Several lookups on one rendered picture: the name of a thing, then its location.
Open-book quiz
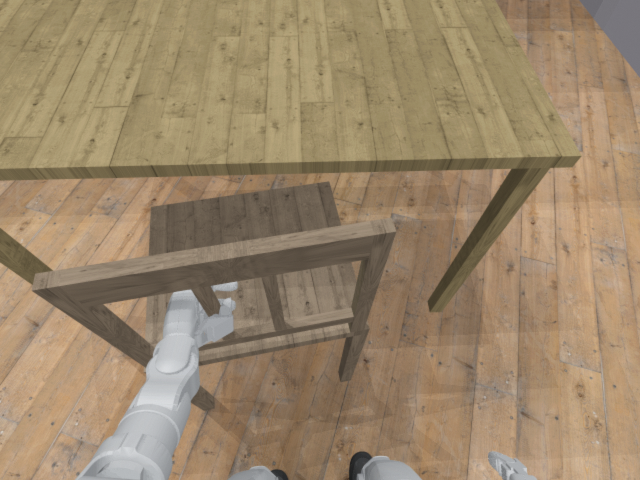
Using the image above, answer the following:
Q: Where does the right robot foot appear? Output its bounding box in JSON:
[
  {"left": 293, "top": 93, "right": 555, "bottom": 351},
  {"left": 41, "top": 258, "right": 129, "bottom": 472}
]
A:
[{"left": 349, "top": 451, "right": 372, "bottom": 480}]

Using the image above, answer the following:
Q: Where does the robot left forearm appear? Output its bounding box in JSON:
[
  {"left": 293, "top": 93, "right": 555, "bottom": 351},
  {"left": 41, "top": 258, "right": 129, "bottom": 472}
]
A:
[{"left": 75, "top": 335, "right": 200, "bottom": 480}]

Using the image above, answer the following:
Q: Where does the table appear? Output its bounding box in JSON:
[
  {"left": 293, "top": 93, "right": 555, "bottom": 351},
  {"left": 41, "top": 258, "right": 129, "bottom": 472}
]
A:
[{"left": 0, "top": 0, "right": 582, "bottom": 312}]

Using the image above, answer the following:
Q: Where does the robot right shin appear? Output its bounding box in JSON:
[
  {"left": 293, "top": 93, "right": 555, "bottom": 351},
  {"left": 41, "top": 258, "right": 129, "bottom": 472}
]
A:
[{"left": 362, "top": 456, "right": 390, "bottom": 469}]

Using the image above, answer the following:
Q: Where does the chair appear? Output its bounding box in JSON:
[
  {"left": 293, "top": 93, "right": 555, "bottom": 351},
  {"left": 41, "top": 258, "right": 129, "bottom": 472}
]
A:
[{"left": 32, "top": 181, "right": 397, "bottom": 411}]

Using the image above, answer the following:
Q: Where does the robot left hand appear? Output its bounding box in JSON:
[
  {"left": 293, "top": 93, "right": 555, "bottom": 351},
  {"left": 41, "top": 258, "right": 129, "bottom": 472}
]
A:
[{"left": 163, "top": 282, "right": 238, "bottom": 348}]

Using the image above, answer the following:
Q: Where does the robot right hand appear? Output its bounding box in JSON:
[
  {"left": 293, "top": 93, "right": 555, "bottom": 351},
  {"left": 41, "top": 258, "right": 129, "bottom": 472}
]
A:
[{"left": 488, "top": 451, "right": 537, "bottom": 480}]

